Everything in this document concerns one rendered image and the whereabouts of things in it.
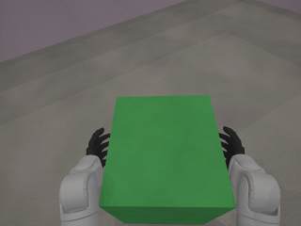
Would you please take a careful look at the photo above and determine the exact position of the carton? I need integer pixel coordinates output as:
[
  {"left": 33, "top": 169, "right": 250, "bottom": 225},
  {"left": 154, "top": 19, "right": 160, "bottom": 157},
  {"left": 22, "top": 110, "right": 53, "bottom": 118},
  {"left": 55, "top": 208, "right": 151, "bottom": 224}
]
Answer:
[{"left": 99, "top": 95, "right": 236, "bottom": 225}]

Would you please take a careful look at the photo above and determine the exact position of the right robot forearm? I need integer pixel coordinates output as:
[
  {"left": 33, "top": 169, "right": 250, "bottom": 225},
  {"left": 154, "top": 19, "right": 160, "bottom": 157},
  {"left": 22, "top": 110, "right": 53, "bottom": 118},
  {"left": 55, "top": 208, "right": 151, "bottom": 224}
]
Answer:
[{"left": 228, "top": 153, "right": 281, "bottom": 226}]

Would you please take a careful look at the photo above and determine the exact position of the right robot hand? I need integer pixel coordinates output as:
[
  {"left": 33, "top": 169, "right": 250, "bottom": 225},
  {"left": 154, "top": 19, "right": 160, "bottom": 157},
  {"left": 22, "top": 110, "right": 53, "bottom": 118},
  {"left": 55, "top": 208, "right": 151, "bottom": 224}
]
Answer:
[{"left": 218, "top": 126, "right": 245, "bottom": 170}]

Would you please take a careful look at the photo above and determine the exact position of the left robot hand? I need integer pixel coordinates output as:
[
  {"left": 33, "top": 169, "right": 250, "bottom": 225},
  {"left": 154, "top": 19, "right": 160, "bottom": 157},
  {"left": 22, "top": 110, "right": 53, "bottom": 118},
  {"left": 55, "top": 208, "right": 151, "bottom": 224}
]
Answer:
[{"left": 86, "top": 127, "right": 111, "bottom": 167}]

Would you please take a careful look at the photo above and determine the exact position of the left robot forearm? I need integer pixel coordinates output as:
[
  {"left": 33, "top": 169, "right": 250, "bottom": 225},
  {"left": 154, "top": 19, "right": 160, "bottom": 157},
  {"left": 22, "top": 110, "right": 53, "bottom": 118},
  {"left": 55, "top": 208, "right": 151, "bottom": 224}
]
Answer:
[{"left": 59, "top": 154, "right": 103, "bottom": 226}]

